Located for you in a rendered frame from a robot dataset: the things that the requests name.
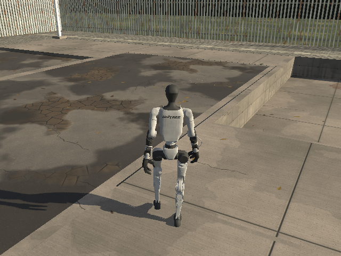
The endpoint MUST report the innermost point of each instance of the left robot foot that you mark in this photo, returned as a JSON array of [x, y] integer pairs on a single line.
[[156, 204]]

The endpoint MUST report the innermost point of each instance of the robot left hand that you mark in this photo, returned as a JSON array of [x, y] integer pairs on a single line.
[[144, 165]]

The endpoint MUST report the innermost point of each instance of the left robot forearm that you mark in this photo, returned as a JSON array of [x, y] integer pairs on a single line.
[[148, 146]]

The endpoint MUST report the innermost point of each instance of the left robot upper arm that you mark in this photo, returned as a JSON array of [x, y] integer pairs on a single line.
[[153, 121]]

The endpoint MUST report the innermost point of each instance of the humanoid robot torso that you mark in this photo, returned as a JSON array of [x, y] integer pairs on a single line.
[[171, 123]]

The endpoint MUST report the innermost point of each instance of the robot right hand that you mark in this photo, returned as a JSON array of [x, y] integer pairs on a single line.
[[196, 155]]

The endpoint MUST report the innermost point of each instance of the right robot upper arm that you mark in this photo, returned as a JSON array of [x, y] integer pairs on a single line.
[[189, 121]]

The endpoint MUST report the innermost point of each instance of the right robot forearm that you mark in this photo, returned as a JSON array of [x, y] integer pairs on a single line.
[[194, 143]]

